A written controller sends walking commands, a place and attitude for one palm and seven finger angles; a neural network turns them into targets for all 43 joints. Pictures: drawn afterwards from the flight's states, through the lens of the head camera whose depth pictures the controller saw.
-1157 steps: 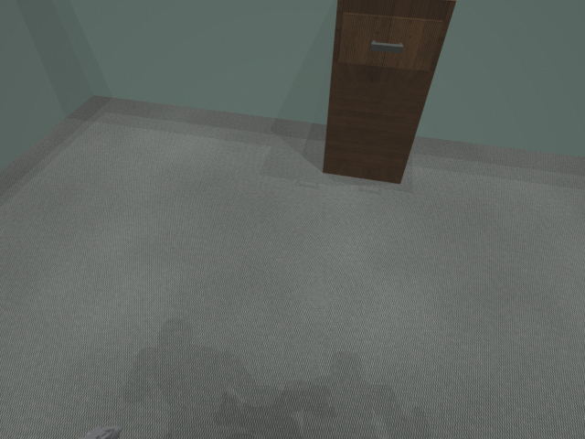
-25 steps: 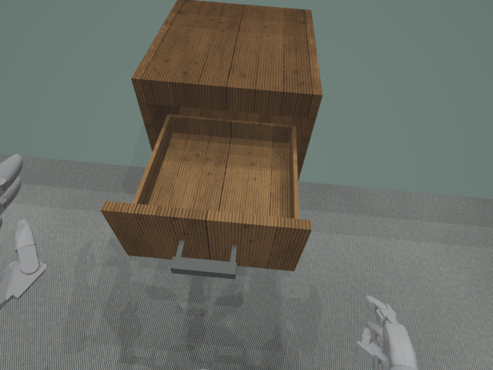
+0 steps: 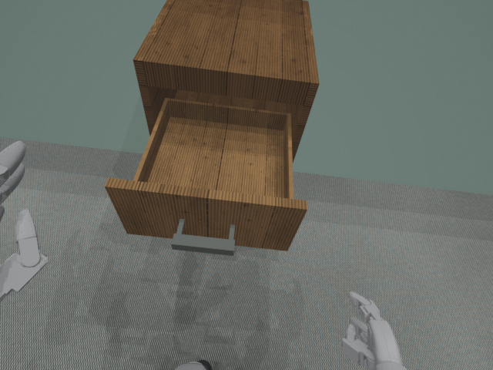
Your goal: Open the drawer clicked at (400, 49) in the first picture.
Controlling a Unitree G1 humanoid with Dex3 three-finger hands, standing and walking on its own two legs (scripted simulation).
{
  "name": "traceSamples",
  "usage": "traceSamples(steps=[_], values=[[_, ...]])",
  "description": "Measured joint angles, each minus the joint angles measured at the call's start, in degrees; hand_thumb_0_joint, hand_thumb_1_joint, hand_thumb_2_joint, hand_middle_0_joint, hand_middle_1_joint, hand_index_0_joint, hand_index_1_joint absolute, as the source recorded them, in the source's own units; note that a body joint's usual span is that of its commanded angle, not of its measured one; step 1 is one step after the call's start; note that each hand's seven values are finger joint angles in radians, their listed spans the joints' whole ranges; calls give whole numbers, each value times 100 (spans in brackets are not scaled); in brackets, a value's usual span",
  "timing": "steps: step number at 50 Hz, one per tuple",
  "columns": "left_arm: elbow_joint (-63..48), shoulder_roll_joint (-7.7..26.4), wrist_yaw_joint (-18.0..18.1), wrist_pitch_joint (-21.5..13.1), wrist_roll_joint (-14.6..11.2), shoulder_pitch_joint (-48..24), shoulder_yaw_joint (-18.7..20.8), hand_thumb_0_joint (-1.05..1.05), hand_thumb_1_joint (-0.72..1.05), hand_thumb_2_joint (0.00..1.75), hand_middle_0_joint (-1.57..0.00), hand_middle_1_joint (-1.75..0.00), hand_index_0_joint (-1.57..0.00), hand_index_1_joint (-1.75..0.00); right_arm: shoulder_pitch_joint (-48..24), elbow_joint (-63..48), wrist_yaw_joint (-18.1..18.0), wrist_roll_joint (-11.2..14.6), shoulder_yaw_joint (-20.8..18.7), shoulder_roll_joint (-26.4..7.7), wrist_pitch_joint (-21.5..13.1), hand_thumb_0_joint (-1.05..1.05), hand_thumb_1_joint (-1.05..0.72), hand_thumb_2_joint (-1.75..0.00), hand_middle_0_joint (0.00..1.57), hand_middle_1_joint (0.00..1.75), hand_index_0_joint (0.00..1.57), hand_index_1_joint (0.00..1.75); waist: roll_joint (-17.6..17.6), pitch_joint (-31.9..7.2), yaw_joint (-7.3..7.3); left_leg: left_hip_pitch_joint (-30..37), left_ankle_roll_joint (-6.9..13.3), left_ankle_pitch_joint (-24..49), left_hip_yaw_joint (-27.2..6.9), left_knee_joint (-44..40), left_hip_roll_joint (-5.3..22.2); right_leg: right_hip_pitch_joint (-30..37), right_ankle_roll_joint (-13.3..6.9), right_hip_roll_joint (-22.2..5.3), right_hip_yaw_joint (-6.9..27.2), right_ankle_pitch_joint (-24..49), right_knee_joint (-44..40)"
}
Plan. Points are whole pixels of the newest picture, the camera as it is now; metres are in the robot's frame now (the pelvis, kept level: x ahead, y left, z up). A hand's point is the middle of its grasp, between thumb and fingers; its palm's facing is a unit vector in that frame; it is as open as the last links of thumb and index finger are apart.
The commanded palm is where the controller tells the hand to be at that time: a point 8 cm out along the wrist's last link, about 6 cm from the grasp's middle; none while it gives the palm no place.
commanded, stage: step back with the hand held close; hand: left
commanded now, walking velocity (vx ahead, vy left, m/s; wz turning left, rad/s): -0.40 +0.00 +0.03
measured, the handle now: (205, 235) +0.36 +0.11 -0.07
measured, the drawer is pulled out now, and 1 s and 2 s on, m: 0.30 0.30 0.30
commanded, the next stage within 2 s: stop stepping back and stand still in 0.26 s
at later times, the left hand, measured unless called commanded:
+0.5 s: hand out of the picture +0.07 +0.15 +0.15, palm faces +0.27 -0.82 -0.50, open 7.4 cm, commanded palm -0.01 +0.21 +0.18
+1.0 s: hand out of the picture -0.05 +0.15 +0.17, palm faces +0.45 -0.75 -0.48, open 7.4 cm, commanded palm -0.10 +0.18 +0.18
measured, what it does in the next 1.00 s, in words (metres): walks backwards: right foot, then left foot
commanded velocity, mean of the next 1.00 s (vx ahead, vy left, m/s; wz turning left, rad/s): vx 0.00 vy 0.05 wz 0.02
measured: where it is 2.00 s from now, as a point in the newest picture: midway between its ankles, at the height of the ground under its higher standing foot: outside the picture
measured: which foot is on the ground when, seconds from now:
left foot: down 0.00-0.16, up 0.18-0.32, down 0.34-0.54, up 0.56-0.76, down 0.78-1.00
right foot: up 0.00-0.12, down 0.14-1.00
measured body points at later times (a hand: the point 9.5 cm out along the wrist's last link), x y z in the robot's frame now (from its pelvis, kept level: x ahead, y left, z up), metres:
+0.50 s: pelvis -0.14 -0.08 -0.01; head -0.08 -0.05 +0.44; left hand +0.05 +0.20 +0.18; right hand +0.05 -0.31 -0.08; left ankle -0.07 +0.05 -0.74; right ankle -0.13 -0.19 -0.71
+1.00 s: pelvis -0.21 -0.11 -0.01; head -0.22 -0.11 +0.44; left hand -0.08 +0.18 +0.19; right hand -0.04 -0.33 -0.09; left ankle -0.20 +0.02 -0.73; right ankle -0.14 -0.20 -0.74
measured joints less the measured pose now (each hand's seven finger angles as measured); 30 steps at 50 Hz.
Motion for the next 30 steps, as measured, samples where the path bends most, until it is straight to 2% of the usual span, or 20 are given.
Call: traceSamples(steps=[3, 7, 8, 9, 10, 12, 13, 14, 15, 16, 17, 18, 20, 22, 24, 27, 28, 30], values=[[18, 30, -116, 37, -64, -158, -51, 2, 89, 90, -21, -30, -21, -30, -183, -43, 53, 7, 105, 24, -51, 1, -90, -90, 21, 30, 21, 30, 5, 22, 14, -177, -82, 240, 2, -142, 82, 362, -18, -26, 21, 62, -596], [-41, 250, -293, -16, -179, -209, 102, 2, 89, 90, -21, -30, -21, -30, -428, -202, 109, 49, 168, -1, -47, 1, -90, -90, 21, 30, 21, 30, -35, 127, 16, -534, -241, 523, 2, -129, 130, 852, -75, -50, -117, 512, -1772], [-27, 211, -361, -65, -197, -240, 71, 2, 89, 90, -21, -30, -21, -30, -499, -204, 114, 70, 145, -76, -18, 1, -90, -90, 21, 30, 21, 31, 148, 227, 2, -610, -253, 525, -113, -37, 235, 893, -78, 84, -216, 525, -1884], [-44, 198, -414, -92, -207, -217, 34, 2, 89, 90, -21, -30, -21, -30, -518, -176, 114, 109, 112, -127, 28, 1, -90, -90, 21, 30, 21, 31, 264, 304, -29, -670, -257, 190, -231, 169, 265, 934, -119, 175, -294, 582, -1923], [-84, 217, -447, -121, -215, -130, 6, 2, 89, 90, -21, -30, -21, -30, -469, -128, 101, 177, 82, -149, 77, 1, -90, -90, 21, 30, 21, 31, 243, 302, -37, -738, -271, -369, -281, 668, 166, 932, -167, 161, -317, 621, -1899], [-133, 239, -450, -183, -163, 129, 21, 2, 89, 90, -21, -30, -22, -30, -293, -24, 27, 248, 35, -153, 216, 1, -90, -90, 21, 30, 21, 31, -11, 152, -10, -837, -282, -1443, -170, 1981, -164, 855, -230, -22, -256, 648, -1820], [-113, 216, -421, -200, -111, 245, 51, 2, 89, 90, -22, -30, -22, -30, -209, 12, -32, 240, 33, -156, 294, 1, -90, -90, 21, 30, 21, 30, -138, 69, -21, -780, -286, -1773, -51, 2348, -287, 833, -243, -113, -229, 674, -1828], [-50, 155, -377, -215, -59, 311, 66, 2, 89, 90, -22, -30, -22, -30, -152, 43, -92, 229, 44, -174, 353, 1, -90, -90, 21, 30, 21, 30, -228, 12, -53, -621, -276, -1926, 71, 2337, -369, 800, -250, -187, -229, 728, -1820], [35, 70, -329, -212, -18, 330, 68, 1, 89, 90, -22, -30, -22, -30, -118, 56, -147, 222, 60, -208, 398, 1, -91, -90, 21, 30, 21, 30, -272, -12, -97, -361, -275, -1800, 175, 1939, -414, 734, -250, -237, -260, 810, -1747], [106, -11, -277, -180, 0, 329, 59, 1, 89, 90, -22, -30, -22, -30, -96, 41, -190, 219, 66, -259, 427, 1, -91, -90, 21, 30, 21, 30, -257, -14, -138, -27, -267, -1272, 268, 1265, -401, 627, -232, -247, -310, 901, -1587], [122, -71, -224, -127, -2, 325, 36, 1, 89, 90, -22, -30, -22, -30, -66, -21, -208, 218, 44, -342, 424, 1, -91, -90, 21, 30, 21, 30, -131, -11, -160, 303, -196, -196, 299, 581, -273, 465, -181, -171, -394, 971, -1325], [120, -71, -184, -92, -10, 280, 16, 1, 89, 90, -21, -30, -22, -30, -52, -77, -204, 216, -33, -400, 386, 1, -91, -90, 21, 30, 21, 30, -16, -5, -176, 459, -68, 21, 278, 212, -183, 231, -136, -108, -425, 815, -922], [246, 10, -128, -138, 12, 48, -1, 1, 89, 90, -21, -30, -21, -30, -158, -29, -157, 212, -185, -324, 286, 1, -91, -90, 20, 30, 21, 30, -145, 169, -158, 455, 28, -433, 332, 160, -219, -266, -89, -127, -110, 125, 89], [296, 29, -94, -56, 47, -60, -36, 2, 89, 90, -21, -30, -21, -30, -210, -25, -104, 156, -210, -239, 204, 1, -91, -90, 20, 30, 21, 30, -213, 309, -197, 380, -11, -463, 309, 189, -200, -549, -18, -122, 32, -155, 569], [151, 56, -65, 76, 73, 24, -46, 2, 89, 90, -21, -30, -21, -30, -157, -107, -46, 146, -165, -191, 137, 1, -91, -90, 20, 30, 21, 30, -173, 384, -248, 308, -98, -339, 235, 215, -112, -545, 25, -162, -64, -132, 358], [-207, 235, -19, 75, 45, 363, 97, 2, 89, 90, -21, -30, -21, -30, 61, -302, -3, 188, -44, -159, 74, 1, -91, -90, 20, 30, 21, 30, -118, 367, -278, 87, -201, -369, 154, 544, -9, -97, 15, -288, -277, 465, -801], [-268, 271, -14, 13, 54, 420, 150, 2, 89, 90, -21, -30, -21, -30, 101, -322, 2, 195, -26, -168, 87, 1, -91, -90, 20, 30, 21, 30, -69, 394, -264, -32, -212, -672, 110, 835, 26, -67, -45, -273, -346, 959, -943], [-245, 236, -41, -57, 45, 393, 137, 2, 89, 90, -21, -30, -22, -30, 165, -183, -7, 183, -39, -216, 166, 1, -91, -90, 20, 30, 21, 30, 41, 392, -242, -282, -224, -1383, -67, 1802, -48, -86, -192, -228, -423, 1135, -862]])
